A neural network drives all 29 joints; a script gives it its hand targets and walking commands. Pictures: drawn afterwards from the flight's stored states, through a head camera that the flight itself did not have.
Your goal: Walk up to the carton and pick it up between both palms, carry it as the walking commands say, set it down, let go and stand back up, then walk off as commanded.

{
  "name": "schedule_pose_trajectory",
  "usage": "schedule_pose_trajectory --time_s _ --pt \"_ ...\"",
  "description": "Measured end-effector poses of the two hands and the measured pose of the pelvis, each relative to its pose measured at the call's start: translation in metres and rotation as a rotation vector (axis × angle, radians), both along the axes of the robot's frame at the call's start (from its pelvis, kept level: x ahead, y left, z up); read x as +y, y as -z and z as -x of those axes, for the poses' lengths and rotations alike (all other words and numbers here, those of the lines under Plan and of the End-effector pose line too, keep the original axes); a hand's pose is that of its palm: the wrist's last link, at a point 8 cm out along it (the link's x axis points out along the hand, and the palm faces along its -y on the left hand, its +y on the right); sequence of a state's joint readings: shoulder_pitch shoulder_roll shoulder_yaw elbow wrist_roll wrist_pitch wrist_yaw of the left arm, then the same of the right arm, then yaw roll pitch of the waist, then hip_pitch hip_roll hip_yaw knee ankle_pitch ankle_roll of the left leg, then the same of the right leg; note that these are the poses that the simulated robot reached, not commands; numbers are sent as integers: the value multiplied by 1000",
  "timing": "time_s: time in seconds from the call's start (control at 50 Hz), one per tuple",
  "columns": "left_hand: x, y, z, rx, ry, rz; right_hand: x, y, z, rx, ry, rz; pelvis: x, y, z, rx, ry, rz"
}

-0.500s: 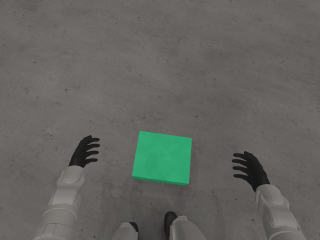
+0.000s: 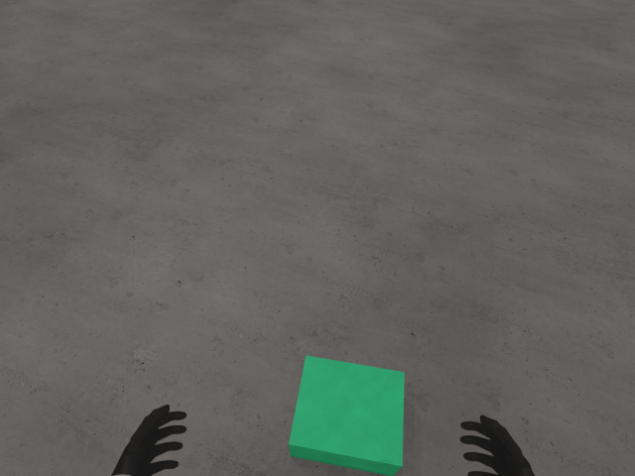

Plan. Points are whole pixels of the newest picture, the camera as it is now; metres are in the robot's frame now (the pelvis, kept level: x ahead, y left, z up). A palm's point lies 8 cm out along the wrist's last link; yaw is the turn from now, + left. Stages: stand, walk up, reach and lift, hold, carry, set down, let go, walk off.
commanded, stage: let go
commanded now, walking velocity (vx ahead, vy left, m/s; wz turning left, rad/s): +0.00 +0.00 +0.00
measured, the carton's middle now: (347, 414) +0.41 -0.08 -0.70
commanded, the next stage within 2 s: stand in 0.32 s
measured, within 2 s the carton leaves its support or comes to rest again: neither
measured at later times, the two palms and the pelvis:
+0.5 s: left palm out of the picture +0.12 +0.23 -0.10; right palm out of the picture +0.13 -0.29 -0.08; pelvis +0.01 -0.02 +0.00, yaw -2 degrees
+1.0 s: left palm out of the picture +0.14 +0.24 -0.13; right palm out of the picture +0.09 -0.28 -0.12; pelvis +0.05 -0.02 -0.01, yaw -6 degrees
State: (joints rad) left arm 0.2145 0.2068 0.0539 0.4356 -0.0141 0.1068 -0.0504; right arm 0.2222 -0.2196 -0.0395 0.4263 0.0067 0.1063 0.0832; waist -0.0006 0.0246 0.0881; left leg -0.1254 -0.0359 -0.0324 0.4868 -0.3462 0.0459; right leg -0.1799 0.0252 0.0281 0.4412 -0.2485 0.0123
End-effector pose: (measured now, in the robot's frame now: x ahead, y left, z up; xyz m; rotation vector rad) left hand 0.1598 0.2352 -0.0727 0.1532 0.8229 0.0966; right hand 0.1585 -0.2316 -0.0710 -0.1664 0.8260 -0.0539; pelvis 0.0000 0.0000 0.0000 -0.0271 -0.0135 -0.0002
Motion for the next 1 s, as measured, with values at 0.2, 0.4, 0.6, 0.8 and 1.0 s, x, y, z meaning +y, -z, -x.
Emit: schedule_pose_trajectory --time_s 0.2,0.4,0.6,0.8,1.0 --pt "-11 -2 7 -16 -15 9 -14 -11 -10 -17 3 48 -9 0 -1 -32 -10 -8" --pt "-21 11 24 45 38 -72 -39 -4 4 -15 21 128 -20 2 -3 7 15 -7" --pt "3 35 38 201 35 -130 -69 22 45 96 116 178 -22 5 -28 68 60 -3" --pt "-6 52 15 252 58 -104 -62 34 52 163 178 163 -19 9 -50 81 90 -2" --pt "5 54 23 322 48 -144 -52 46 67 234 201 135 -17 9 -51 68 112 -12"
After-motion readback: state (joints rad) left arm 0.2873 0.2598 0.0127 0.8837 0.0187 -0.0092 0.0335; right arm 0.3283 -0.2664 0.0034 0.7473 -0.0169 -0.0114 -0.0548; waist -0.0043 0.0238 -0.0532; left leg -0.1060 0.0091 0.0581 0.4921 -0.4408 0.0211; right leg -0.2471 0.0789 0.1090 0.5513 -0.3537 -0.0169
